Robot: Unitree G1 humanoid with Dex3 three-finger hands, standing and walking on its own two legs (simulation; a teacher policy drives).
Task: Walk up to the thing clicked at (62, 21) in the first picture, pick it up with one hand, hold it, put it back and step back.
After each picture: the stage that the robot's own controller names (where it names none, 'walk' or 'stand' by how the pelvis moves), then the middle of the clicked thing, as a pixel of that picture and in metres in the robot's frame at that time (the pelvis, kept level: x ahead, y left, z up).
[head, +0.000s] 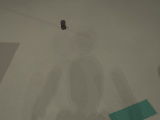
stand; (63, 25) +1.81 +0.31 -0.72
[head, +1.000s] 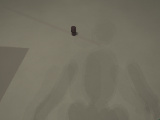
walk; (73, 31) +1.69 +0.28 -0.72
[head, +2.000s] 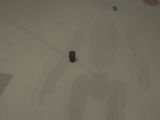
walk; (72, 56) +1.12 +0.20 -0.70
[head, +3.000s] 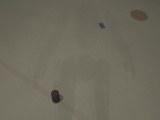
walk; (55, 96) +0.68 +0.22 -0.71
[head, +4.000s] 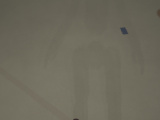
walk; out of the picture +0.41 +0.13 -0.69
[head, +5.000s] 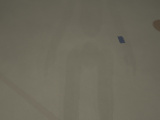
stand; out of the picture +0.40 +0.10 -0.72
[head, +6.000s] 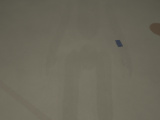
stand; out of the picture +0.38 +0.11 -0.72
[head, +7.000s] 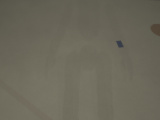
stand; out of the picture +0.38 +0.10 -0.73
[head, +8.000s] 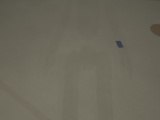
stand; out of the picture +0.37 +0.10 -0.73
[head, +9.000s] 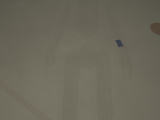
go down; out of the picture +0.37 +0.10 -0.73
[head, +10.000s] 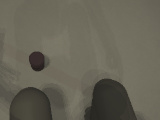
go down; (37, 62) +0.47 +0.13 -0.33
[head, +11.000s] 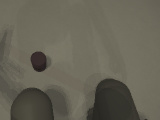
approach; (39, 62) +0.47 +0.13 -0.31
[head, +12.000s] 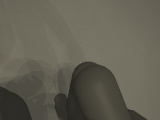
close in; out of the picture +0.47 +0.18 -0.24
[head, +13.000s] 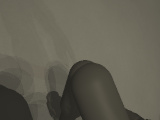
close; out of the picture +0.46 +0.19 -0.24
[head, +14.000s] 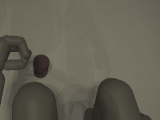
lift; (40, 66) +0.44 +0.13 -0.28
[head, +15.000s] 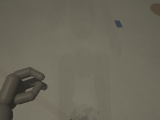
go down; out of the picture +0.37 +0.08 -0.62
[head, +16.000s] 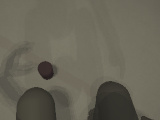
go down; (46, 71) +0.44 +0.11 -0.34
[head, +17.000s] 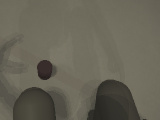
close in; (44, 70) +0.44 +0.11 -0.31
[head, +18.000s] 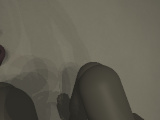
lift; out of the picture +0.43 +0.16 -0.24
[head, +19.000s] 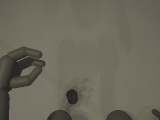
hold; (72, 97) +0.41 +0.09 -0.50
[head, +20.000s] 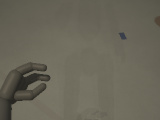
hold; out of the picture +0.36 +0.07 -0.67
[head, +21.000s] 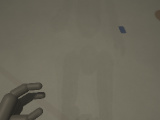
go down; out of the picture +0.37 +0.08 -0.65
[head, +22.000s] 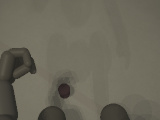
crouch; (64, 91) +0.41 +0.08 -0.47
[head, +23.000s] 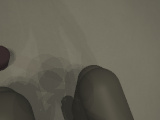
lower; out of the picture +0.43 +0.15 -0.25
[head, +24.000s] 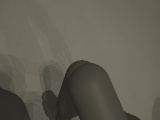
lower; out of the picture +0.43 +0.17 -0.25
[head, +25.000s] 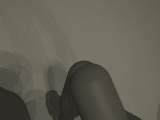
hold; out of the picture +0.43 +0.17 -0.25
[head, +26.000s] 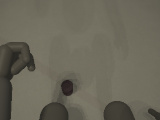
hold; (67, 88) +0.43 +0.09 -0.45
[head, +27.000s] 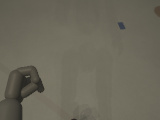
hold; out of the picture +0.38 +0.07 -0.66
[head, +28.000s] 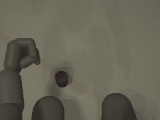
lower; (61, 79) +0.44 +0.08 -0.40
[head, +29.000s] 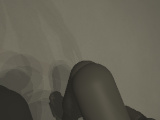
lower; out of the picture +0.44 +0.16 -0.25
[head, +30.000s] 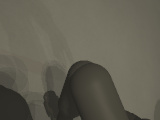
lower; out of the picture +0.44 +0.17 -0.25
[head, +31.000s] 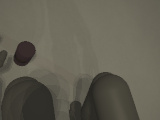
stand; (23, 54) +0.44 +0.15 -0.27
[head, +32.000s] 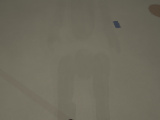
stand; out of the picture +0.39 +0.07 -0.62
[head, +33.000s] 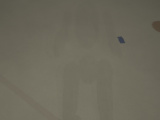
stand; out of the picture +0.37 +0.06 -0.66
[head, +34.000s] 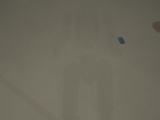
stand; out of the picture +0.37 +0.06 -0.66
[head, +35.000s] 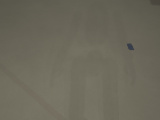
stand; out of the picture +0.39 +0.04 -0.72
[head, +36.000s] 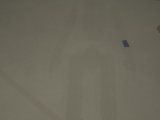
stand; out of the picture +0.37 +0.07 -0.73
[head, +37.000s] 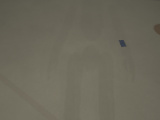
walk; out of the picture +0.36 +0.08 -0.73
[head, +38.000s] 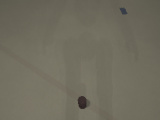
walk; (82, 102) +0.51 +0.07 -0.71
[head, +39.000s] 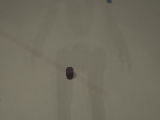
walk; (69, 73) +0.77 +0.11 -0.70
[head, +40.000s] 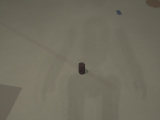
stand; (81, 68) +1.01 +0.10 -0.71
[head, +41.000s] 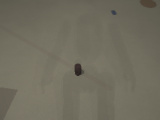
stand; (77, 69) +0.99 +0.09 -0.72
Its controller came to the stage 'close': yes
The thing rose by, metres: 0.00
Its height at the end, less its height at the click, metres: +0.00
